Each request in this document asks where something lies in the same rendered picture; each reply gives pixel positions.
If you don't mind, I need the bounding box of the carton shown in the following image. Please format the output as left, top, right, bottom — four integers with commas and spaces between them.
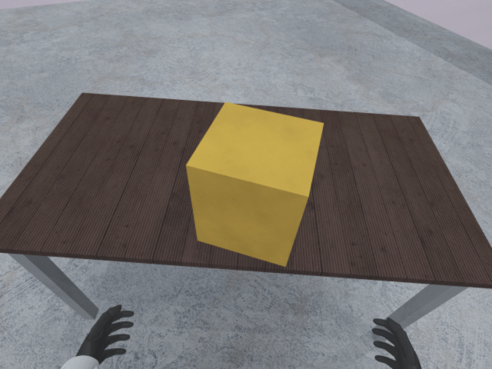
186, 102, 324, 267

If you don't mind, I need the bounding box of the table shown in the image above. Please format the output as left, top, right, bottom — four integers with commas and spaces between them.
0, 93, 492, 341

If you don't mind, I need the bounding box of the robot left hand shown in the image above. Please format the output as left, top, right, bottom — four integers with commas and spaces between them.
76, 305, 134, 365

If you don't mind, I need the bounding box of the robot right hand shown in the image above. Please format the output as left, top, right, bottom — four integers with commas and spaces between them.
372, 317, 422, 369

